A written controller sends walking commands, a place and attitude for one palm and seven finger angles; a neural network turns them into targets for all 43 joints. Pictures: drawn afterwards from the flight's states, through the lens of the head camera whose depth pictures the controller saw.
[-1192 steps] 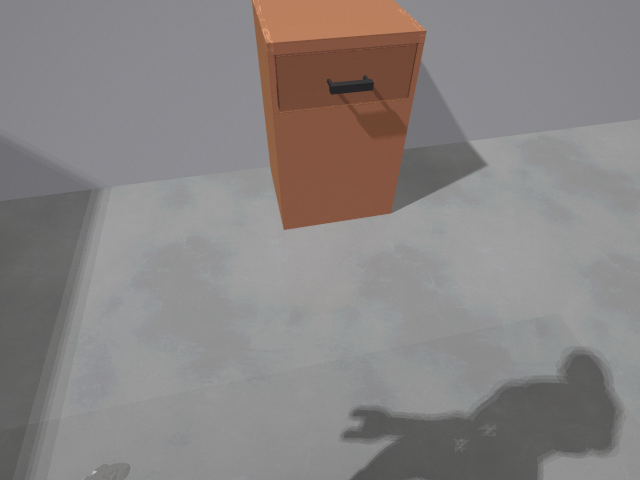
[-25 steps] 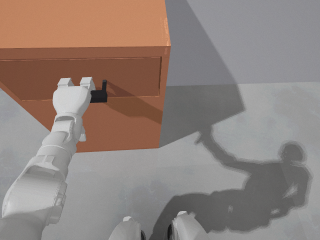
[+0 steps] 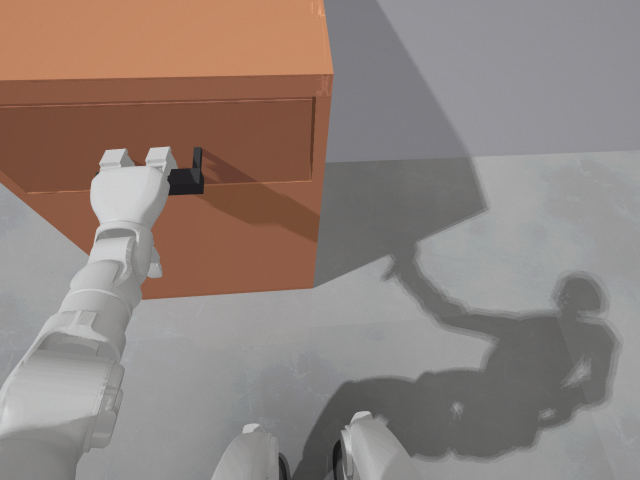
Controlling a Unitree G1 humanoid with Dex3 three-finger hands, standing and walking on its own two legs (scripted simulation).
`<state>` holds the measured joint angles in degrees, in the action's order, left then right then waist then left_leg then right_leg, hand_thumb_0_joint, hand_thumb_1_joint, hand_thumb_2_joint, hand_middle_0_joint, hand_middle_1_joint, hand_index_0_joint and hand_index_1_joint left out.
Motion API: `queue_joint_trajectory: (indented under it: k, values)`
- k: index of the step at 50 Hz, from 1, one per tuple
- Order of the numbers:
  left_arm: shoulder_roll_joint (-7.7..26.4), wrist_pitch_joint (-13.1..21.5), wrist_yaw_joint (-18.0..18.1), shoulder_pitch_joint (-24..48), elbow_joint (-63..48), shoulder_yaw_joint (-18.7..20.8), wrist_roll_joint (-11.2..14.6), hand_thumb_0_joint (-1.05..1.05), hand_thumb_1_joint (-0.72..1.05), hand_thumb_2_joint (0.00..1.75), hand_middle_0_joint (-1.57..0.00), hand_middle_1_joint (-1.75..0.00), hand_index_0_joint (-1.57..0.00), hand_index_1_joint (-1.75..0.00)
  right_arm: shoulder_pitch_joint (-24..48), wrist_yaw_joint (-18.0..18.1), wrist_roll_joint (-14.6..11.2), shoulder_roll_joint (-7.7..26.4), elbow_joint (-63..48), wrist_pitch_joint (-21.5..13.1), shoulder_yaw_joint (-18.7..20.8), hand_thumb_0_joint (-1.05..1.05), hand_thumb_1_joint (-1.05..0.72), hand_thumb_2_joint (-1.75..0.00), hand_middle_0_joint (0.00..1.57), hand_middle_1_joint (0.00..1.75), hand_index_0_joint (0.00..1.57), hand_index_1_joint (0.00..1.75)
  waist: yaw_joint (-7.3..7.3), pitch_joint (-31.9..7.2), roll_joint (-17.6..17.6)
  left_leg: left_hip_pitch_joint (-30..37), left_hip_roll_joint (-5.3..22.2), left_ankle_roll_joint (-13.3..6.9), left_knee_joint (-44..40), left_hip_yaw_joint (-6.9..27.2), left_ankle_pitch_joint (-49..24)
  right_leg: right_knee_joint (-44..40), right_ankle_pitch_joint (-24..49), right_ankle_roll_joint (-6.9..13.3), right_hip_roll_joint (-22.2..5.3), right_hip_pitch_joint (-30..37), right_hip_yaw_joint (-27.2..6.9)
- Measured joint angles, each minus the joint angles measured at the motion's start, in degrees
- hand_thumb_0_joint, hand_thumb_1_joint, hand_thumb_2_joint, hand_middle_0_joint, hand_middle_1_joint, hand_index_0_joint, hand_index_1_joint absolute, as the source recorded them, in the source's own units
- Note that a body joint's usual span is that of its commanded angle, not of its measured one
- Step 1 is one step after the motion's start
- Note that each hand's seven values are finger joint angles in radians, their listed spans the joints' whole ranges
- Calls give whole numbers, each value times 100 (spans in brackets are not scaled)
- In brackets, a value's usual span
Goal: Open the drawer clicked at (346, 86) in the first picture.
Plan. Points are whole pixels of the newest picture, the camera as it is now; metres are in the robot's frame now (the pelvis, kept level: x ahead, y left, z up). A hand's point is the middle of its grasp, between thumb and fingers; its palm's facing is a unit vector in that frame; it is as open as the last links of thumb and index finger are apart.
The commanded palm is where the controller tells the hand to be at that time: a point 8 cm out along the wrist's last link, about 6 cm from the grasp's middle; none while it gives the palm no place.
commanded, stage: lower the fingers behind the handle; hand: left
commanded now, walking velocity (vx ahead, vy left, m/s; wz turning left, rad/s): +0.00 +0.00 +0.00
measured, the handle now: (152, 169) +0.53 +0.21 -0.02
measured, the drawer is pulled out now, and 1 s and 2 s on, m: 0.00 0.00 0.10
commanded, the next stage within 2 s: close the thumb around the handle in 0.20 s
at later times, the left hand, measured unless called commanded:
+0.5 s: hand (147, 215) +0.47 +0.22 -0.04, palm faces -0.06 -0.03 -1.00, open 12.8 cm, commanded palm +0.45 +0.21 +0.01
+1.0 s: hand (147, 213) +0.47 +0.22 -0.04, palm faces -0.06 -0.03 -1.00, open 6.2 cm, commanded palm +0.45 +0.21 +0.01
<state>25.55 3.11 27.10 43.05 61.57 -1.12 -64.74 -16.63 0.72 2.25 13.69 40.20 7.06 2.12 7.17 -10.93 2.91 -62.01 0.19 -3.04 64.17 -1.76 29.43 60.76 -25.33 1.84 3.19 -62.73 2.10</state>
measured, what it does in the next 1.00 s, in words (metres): stands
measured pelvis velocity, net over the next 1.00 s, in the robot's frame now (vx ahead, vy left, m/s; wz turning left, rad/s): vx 0.00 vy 0.01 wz -0.01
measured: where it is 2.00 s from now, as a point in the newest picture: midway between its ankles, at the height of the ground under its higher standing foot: outside the picture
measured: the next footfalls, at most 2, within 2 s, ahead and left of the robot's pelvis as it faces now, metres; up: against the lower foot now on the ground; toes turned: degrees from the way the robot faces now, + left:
none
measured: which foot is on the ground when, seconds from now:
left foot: down 0.00-1.00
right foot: down 0.00-1.00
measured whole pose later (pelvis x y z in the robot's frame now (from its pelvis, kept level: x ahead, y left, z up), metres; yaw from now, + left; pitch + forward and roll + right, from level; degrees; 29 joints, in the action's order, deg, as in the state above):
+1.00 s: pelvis +0.00 +0.01 +0.00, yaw +0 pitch +27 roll -3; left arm 25.4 2.7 27.5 42.9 60.9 -1.4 -64.6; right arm -17.3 0.5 2.2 13.7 40.2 7.3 2.2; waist 7.2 -10.8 3.0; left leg -62.1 0.1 -3.4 64.4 -2.0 29.7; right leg 60.8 -25.4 1.4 3.2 -62.8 1.8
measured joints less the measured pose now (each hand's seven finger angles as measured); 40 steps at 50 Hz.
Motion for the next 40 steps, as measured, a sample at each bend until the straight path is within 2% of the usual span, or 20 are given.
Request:
queue_joint_trajectory:
  k: [7,21,28,40]
  values:
    - [0,77,39,-75,-67,4,-20,0,-49,31,-26,-119,-31,-119,-19,-9,4,2,-7,-17,28,0,-90,-90,21,30,20,30,-15,-8,2,0,-2,-6,12,-6,12,7,-8,-9,-1,0,-7]
    - [-125,-22,151,-91,-62,-46,-24,0,-44,33,-27,-120,-32,-120,-9,-43,11,-7,56,46,26,0,-90,-90,21,30,20,30,-51,-8,1,75,-19,-25,-32,3,29,-50,-25,-30,-13,88,-6]
    - [-122,-35,149,-47,-11,-98,-24,0,-20,43,-29,-122,-33,-123,2,-34,8,-5,24,45,18,0,-90,-90,21,30,20,30,-45,-9,1,82,-28,-31,-34,10,28,-57,-26,-36,-20,102,0]
    - [-58,-68,75,95,55,-92,2,0,42,70,-33,-128,-36,-128,5,-14,0,11,1,28,-5,0,-90,-90,21,30,20,30,-11,-7,1,-26,-29,-35,39,11,24,13,-20,-37,-23,-5,5]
